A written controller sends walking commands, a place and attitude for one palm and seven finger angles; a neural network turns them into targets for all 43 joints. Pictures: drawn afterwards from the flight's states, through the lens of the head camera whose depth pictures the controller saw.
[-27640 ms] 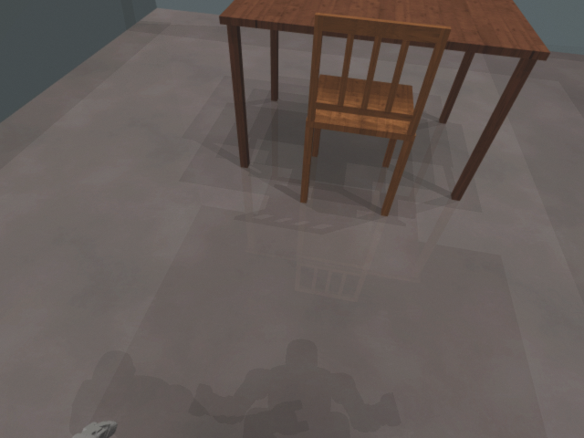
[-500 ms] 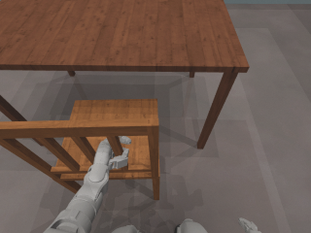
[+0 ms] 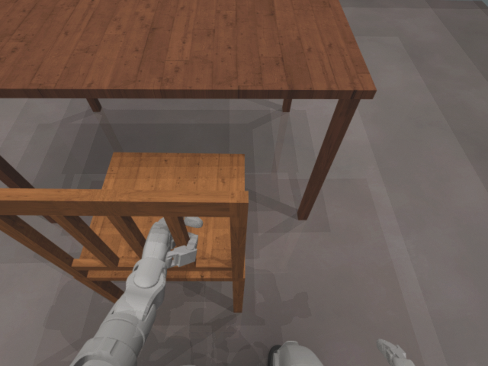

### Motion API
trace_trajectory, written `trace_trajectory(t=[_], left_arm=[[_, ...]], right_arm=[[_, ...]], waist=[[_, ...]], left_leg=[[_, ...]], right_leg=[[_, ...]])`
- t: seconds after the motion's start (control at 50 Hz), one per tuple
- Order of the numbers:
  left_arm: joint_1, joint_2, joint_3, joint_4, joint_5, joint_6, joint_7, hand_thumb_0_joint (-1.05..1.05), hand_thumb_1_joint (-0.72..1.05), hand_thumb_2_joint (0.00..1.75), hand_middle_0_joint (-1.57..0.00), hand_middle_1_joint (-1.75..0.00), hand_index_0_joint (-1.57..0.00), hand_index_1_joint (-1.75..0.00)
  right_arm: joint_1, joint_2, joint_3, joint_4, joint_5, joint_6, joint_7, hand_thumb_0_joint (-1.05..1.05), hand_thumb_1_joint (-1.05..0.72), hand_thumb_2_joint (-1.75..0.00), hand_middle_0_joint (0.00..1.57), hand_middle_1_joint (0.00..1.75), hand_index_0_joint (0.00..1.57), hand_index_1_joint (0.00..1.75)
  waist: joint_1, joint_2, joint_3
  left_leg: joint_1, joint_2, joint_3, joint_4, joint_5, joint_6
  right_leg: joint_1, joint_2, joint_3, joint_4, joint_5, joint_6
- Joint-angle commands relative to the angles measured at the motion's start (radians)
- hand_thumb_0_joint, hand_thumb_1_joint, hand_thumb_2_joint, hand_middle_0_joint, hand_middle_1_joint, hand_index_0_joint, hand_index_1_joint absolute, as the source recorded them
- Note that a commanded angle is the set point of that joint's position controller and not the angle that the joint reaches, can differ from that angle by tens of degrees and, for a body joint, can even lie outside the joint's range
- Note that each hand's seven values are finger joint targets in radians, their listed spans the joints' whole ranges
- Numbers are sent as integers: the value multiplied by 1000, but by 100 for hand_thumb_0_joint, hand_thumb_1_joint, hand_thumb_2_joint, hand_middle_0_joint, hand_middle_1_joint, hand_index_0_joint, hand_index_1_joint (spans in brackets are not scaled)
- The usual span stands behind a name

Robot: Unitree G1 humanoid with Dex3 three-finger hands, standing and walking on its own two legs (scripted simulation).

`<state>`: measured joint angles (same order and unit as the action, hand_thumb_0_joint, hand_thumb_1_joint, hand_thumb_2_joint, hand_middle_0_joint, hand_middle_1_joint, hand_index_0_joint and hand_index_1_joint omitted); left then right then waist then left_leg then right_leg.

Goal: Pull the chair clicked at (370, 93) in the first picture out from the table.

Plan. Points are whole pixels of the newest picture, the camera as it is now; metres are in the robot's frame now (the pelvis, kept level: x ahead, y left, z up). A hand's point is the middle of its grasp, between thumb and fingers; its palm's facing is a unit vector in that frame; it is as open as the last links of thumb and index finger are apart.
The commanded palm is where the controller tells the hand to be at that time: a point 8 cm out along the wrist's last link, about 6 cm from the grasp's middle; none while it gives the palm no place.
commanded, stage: step backward, pulling the chair out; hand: left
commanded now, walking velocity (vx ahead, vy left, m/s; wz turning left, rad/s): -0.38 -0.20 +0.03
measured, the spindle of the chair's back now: (137, 241) +0.34 +0.21 -0.08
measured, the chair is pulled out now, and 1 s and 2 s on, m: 0.19 0.36 0.64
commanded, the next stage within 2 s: stop walking, hand still on the chair in 1.58 s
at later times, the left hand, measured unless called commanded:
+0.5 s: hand (185, 286) +0.25 +0.11 -0.06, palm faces -0.09 -0.99 -0.15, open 5.4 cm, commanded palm +0.25 +0.16 -0.06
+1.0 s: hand (183, 360) +0.14 +0.10 -0.06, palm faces -0.15 -0.98 -0.12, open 5.4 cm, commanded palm +0.14 +0.15 -0.06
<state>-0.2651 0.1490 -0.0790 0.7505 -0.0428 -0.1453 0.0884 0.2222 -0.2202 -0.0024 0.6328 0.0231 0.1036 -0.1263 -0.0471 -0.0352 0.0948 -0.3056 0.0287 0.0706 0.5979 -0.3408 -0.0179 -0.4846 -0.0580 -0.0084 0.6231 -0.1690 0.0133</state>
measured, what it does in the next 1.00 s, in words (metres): walks backwards: right foot, then left foot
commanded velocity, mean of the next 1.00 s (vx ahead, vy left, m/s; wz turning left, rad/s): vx -0.38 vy -0.05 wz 0.08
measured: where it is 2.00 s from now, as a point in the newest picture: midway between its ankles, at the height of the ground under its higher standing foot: outside the picture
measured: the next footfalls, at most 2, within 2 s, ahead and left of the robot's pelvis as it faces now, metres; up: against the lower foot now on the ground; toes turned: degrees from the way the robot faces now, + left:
right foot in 0.54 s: -0.06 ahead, -0.14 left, +0.00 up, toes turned -6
left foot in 0.88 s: -0.10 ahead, +0.14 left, +0.00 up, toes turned -2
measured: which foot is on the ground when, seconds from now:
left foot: down 0.00-0.64, up 0.66-0.86, down 0.88-1.00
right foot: down 0.00-0.34, up 0.36-0.52, down 0.54-0.92, up 0.94-1.00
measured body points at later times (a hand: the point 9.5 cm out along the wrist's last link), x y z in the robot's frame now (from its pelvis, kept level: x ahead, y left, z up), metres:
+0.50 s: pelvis -0.06 +0.00 +0.01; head +0.01 +0.00 +0.45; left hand +0.25 +0.16 -0.05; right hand +0.03 -0.25 -0.11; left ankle -0.06 +0.12 -0.73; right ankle -0.07 -0.13 -0.71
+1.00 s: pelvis -0.17 +0.02 +0.01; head -0.10 +0.02 +0.45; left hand +0.15 +0.15 -0.05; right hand -0.05 -0.25 -0.10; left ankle -0.14 +0.14 -0.73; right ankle -0.15 -0.12 -0.71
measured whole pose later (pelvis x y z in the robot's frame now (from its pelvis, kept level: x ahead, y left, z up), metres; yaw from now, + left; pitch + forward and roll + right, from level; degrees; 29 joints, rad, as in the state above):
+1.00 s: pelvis -0.17 +0.02 +0.01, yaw -2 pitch +2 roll -1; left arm -0.26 0.13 -0.11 0.71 -0.03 -0.11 0.08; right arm 0.15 -0.23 0.00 0.64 0.00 0.08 -0.11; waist -0.03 -0.01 0.13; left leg -0.33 0.03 0.00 0.51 -0.23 -0.01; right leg -0.41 -0.03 -0.04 0.69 -0.38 0.01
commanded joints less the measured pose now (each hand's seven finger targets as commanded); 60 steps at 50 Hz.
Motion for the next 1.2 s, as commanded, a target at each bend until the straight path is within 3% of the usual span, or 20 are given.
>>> trace_trajectory(t=[0.0, 0.06, 0.12, 0.2, 0.26, 0.3, 0.36, 0.44, 0.5, 0.56, 0.62, 0.64, 0.76, 0.82, 0.86, 0.94, 1.04, 1.1, 1.14, 1.18], left_arm=[[-284, 46, 12, -166, 43, -80, 10, 0, 90, 90, -50, -145, -50, -145], [-297, 107, 47, -102, 49, -97, 12, 0, 90, 90, -50, -145, -50, -145], [-268, 138, 78, -43, 43, -107, 12, 0, 90, 90, -50, -145, -50, -145], [-234, 129, 87, -26, 49, -94, 16, 0, 90, 90, -50, -145, -50, -145], [-178, 108, 78, -71, 39, -86, 16, 0, 90, 90, -50, -145, -50, -145], [-174, 66, 34, -151, 34, -89, 9, 0, 90, 90, -50, -145, -50, -145], [-208, 50, 22, -244, 46, -87, 7, 0, 90, 90, -50, -145, -50, -145], [-306, 41, 16, -173, 51, -92, 18, 0, 90, 90, -50, -145, -50, -145], [-329, 58, 22, -103, 69, -125, 9, 0, 90, 90, -50, -145, -50, -145], [-298, 107, 52, -48, 78, -145, 4, 0, 90, 90, -50, -145, -50, -145], [-229, 182, 121, -39, 44, -134, 9, 0, 90, 90, -50, -145, -50, -145], [-154, 192, 135, -16, 38, -114, 7, 0, 90, 90, -50, -145, -50, -145], [-85, 140, 117, -142, 36, -52, 14, 0, 90, 90, -50, -145, -50, -145], [-138, 87, 43, -222, 24, -28, 11, 0, 90, 90, -50, -145, -50, -145], [-173, 38, -9, -268, 15, -21, 6, 0, 90, 90, -50, -145, -50, -145], [-278, -1, -43, -298, 41, -38, 1, 0, 90, 90, -50, -145, -50, -145], [-279, 30, -9, -128, 46, -65, 7, 0, 90, 90, -50, -145, -50, -145], [-299, 60, 7, -104, 50, -90, -7, 0, 90, 90, -50, -145, -50, -145], [-252, 106, 33, -54, 46, -101, -9, 0, 90, 90, -50, -145, -50, -145], [-246, 141, 70, -38, 30, -95, -8, 0, 90, 90, -50, -145, -50, -145]], right_arm=[[-27, -135, -46, -75, -24, -60, 5, 0, -90, -90, 20, 30, 20, 30], [28, -142, -61, -29, -24, -68, 0, 0, -90, -90, 20, 30, 20, 30], [24, -117, -58, -11, -14, -81, -2, 0, -90, -90, 20, 30, 20, 30], [-9, -109, -34, -22, -4, -94, 9, 0, -90, -90, 20, 30, 20, 30], [-5, -125, -19, -29, -1, -94, 4, 0, -90, -90, 20, 30, 20, 30], [-30, -165, -35, -70, -9, -84, -6, 0, -90, -90, 20, 30, 20, 30], [-85, -118, -28, -93, -41, -75, 16, 0, -90, -90, 20, 30, 20, 30], [-6, -127, -49, -29, -35, -104, 32, 0, -90, -90, 20, 30, 20, 30], [34, -143, -57, 16, -37, -116, 40, 0, -90, -90, 20, 30, 20, 30], [12, -136, -49, 12, -34, -108, 36, 0, -90, -90, 20, 30, 20, 30], [-28, -126, -53, -34, -7, -91, 8, 0, -90, -90, 20, 30, 20, 30], [-51, -129, -47, -50, -3, -92, 5, 0, -90, -90, 20, 30, 20, 30], [-114, -115, -4, -72, -6, -75, 1, 0, -90, -90, 20, 30, 20, 30], [-88, -130, -11, -79, -9, -60, -17, 0, -90, -90, 20, 30, 20, 30], [-79, -168, -28, -107, -13, -47, -16, 0, -90, -90, 20, 30, 20, 30], [-82, -115, -28, -93, -51, -61, 27, 0, -90, -90, 20, 30, 20, 30], [9, -142, -45, -29, -26, -94, 44, 0, -90, -90, 20, 30, 20, 30], [-30, -128, -36, -32, -20, -93, 37, 0, -90, -90, 20, 30, 20, 30], [-53, -117, -31, -37, -14, -91, 22, 0, -90, -90, 20, 30, 20, 30], [-70, -119, -40, -40, 3, -91, 10, 0, -90, -90, 20, 30, 20, 30]], waist=[[16, 140, -284], [-19, 45, -376], [-5, -99, -433], [16, -146, -425], [3, -86, -429], [-1, 131, -384], [26, 368, -314], [0, 170, -293], [-14, 226, -367], [-7, 218, -387], [14, -118, -478], [40, -114, -478], [34, -99, -423], [5, -89, -414], [7, 112, -370], [12, 386, -352], [0, 229, -377], [1, 186, -369], [5, 66, -350], [11, -175, -388]], left_leg=[[11, 269, -137, -119, 525, 65], [63, 169, -60, -29, 433, -9], [17, 37, -31, 131, -91, -29], [-48, 10, -106, 189, -189, -10], [16, 37, -93, -102, -39, 0], [19, 192, -253, -248, 299, 72], [-13, 330, -286, -286, 486, 142], [307, 331, -244, -82, 986, 122], [437, 277, -208, -11, 1045, 79], [270, 209, -123, 17, 881, 27], [-57, 38, -59, 160, 20, -29], [-115, 9, -99, 221, -123, -23], [-108, 3, -144, 94, -92, -29], [46, 45, -115, -162, 212, -16], [149, 218, -269, -220, 711, 73], [178, 306, -279, -226, 757, 145], [392, 279, -248, -67, 962, 119], [215, 227, -212, -62, 692, 81], [46, 147, -138, -36, 413, 19], [0, 39, -106, 144, -16, -17]], right_leg=[[238, -20, 9, 23, 130, -26], [287, -97, 99, -57, 556, -54], [305, -223, 217, -220, 501, -103], [330, -262, 205, -274, 326, -128], [357, -181, 90, -202, 325, -76], [286, -27, -3, -30, 224, 5], [170, 15, -2, 265, -230, -15], [62, 15, -13, 5, -160, -29], [120, 14, -19, -206, 42, -30], [299, -64, 12, -200, 509, -46], [602, -243, 158, -141, 1087, -120], [603, -292, 176, -139, 1109, -143], [549, -281, 88, -138, 856, -139], [477, -193, 33, -97, 696, -81], [297, -25, -28, -20, 286, 4], [128, 20, -11, 186, -322, -15], [136, 29, -17, -126, -119, -21], [304, -4, 1, -240, 169, -22], [380, -117, 68, -208, 408, -60], [336, -231, 140, -249, 388, -129]])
